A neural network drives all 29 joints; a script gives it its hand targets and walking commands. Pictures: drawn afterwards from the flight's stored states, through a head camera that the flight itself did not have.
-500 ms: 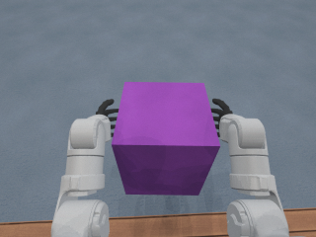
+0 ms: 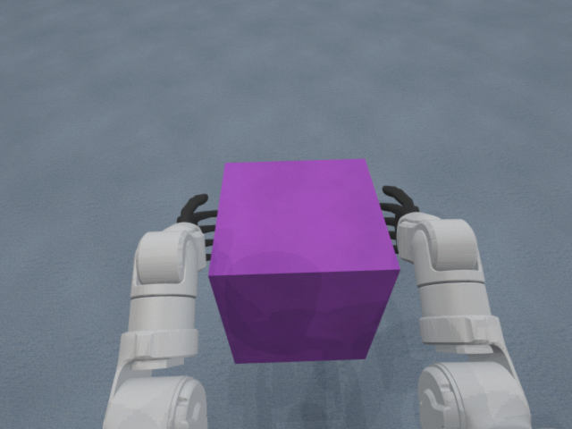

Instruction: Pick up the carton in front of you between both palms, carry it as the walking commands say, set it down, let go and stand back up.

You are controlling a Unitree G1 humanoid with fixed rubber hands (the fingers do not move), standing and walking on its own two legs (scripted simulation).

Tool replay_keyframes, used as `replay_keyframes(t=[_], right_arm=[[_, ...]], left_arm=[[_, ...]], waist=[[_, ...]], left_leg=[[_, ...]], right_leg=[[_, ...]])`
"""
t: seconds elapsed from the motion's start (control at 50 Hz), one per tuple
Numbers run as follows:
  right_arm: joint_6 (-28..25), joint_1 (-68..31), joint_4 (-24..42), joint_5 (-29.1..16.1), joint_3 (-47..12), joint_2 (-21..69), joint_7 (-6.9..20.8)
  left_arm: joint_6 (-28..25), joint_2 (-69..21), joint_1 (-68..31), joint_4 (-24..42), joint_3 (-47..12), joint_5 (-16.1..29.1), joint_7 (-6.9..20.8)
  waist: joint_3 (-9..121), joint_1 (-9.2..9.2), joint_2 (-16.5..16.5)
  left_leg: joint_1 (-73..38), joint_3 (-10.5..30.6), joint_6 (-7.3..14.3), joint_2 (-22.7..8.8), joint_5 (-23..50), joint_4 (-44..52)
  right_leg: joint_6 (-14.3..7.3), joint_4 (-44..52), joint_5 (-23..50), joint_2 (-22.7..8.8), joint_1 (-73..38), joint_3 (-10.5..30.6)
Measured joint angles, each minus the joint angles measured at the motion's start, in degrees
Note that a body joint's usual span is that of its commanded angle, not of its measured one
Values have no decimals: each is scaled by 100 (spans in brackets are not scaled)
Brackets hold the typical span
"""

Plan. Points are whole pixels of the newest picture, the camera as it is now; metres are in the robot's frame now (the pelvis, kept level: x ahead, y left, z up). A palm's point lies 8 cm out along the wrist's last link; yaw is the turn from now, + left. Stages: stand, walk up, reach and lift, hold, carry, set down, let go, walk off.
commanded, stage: carry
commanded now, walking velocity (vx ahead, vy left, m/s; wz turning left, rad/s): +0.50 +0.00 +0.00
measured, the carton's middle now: (297, 264) +0.35 +0.00 +0.02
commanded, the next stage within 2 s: none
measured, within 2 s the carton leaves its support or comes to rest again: neither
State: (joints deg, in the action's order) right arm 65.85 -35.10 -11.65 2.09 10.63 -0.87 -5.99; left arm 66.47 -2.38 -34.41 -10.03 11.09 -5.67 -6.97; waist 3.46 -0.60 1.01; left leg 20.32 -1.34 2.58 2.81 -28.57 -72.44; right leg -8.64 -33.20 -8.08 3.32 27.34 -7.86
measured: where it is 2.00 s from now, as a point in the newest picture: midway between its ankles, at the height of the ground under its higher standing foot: (293, 205)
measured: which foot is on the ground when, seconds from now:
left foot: up 0.00-0.40, down 0.42-0.92, up 0.94-1.00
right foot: down 0.00-0.42, up 0.44-0.88, down 0.90-1.00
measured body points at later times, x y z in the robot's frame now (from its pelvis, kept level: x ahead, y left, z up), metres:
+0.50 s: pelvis +0.31 +0.03 +0.00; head +0.32 +0.03 +0.45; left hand +0.68 +0.17 +0.10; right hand +0.66 -0.13 +0.10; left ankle +0.40 +0.09 -0.72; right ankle +0.13 -0.05 -0.64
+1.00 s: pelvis +0.61 -0.02 +0.01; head +0.58 -0.03 +0.46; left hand +0.89 +0.12 +0.09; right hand +0.89 -0.18 +0.09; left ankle +0.47 +0.08 -0.65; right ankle +0.66 -0.11 -0.72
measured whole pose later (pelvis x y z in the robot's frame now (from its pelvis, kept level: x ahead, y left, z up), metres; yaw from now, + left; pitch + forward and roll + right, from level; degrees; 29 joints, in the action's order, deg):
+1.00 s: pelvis +0.61 -0.02 +0.01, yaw +0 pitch +4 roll -1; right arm 70.6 -9.6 16.1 6.7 8.4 7.3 -4.4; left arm 70.5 -7.8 -10.4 14.6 5.0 -6.9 -5.3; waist 8.8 -0.7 1.8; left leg 18.0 -3.1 0.7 -2.4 -25.9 -59.9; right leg -3.9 -27.8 -10.3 -1.4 21.5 -12.4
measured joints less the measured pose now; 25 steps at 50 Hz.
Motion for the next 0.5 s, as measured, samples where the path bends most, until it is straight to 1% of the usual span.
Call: replay_keyframes(t=[0.02,0.06,0.14,0.2,0.26,0.3,0.34,0.38,0.4,0.42,0.44,0.46,0.48,0.5], right_arm=[[31,42,33,18,-34,32,-29],[104,91,202,63,-63,103,-85],[121,133,638,141,9,223,-121],[100,188,960,181,81,291,-129],[123,211,1239,201,128,330,-137],[152,195,1332,208,156,332,-138],[194,167,1331,209,182,311,-137],[227,109,1198,219,189,294,-131],[235,60,1072,236,173,296,-128],[224,15,926,265,151,320,-127],[174,-22,788,311,136,355,-126],[146,-59,647,349,111,374,-124],[147,-48,549,369,86,384,-123],[169,17,518,367,69,388,-123]], left_arm=[[20,32,80,44,-42,64,-14],[45,91,185,188,-99,188,-54],[-17,127,215,503,-87,361,-105],[-81,95,180,681,-55,399,-119],[-81,77,113,839,-35,421,-121],[-62,73,42,866,-26,424,-120],[-38,71,-34,800,-27,410,-114],[1,93,-92,674,-23,384,-98],[30,123,-99,607,-11,372,-81],[57,180,-102,535,-5,368,-56],[55,249,-144,420,4,375,-27],[55,295,-159,316,24,381,-3],[68,308,-131,247,36,381,10],[96,287,-73,222,33,366,14]], waist=[[-67,-49,-11],[-213,-130,-36],[-386,-259,-73],[-393,-315,-83],[-323,-337,-79],[-230,-336,-69],[-107,-320,-56],[15,-286,-67],[66,-249,-57],[123,-196,-84],[118,-108,-223],[89,-38,-277],[57,20,-266],[21,68,-228]], left_leg=[[346,35,-1,-73,150,-173],[982,90,-33,-258,409,-140],[1955,138,-135,-576,800,414],[2373,100,-187,-700,1149,918],[2472,10,-177,-704,1674,1668],[2349,-89,-141,-640,2083,2369],[2071,-254,-86,-519,2496,3202],[1622,-499,14,-350,2819,4007],[1300,-637,58,-279,2982,4391],[1030,-696,202,-223,2735,4537],[1022,-758,306,-138,2391,4323],[1024,-791,355,-117,2176,4119],[962,-794,371,-125,2064,4048],[843,-781,349,-139,2042,4097]], right_leg=[[3,16,-129,19,-95,13],[13,136,-296,41,-308,32],[18,318,-540,43,-688,93],[63,434,-783,26,-1018,169],[147,586,-1037,5,-1405,262],[221,682,-1227,-10,-1682,320],[304,744,-1460,-28,-1979,358],[403,636,-1769,-69,-2257,367],[461,364,-1940,-92,-2326,328],[525,-152,-2087,-148,-2259,278],[613,-945,-2035,-251,-1996,344],[687,-1855,-2033,-230,-1627,503],[712,-2648,-2009,-178,-1245,608],[720,-3178,-1904,-158,-900,640]])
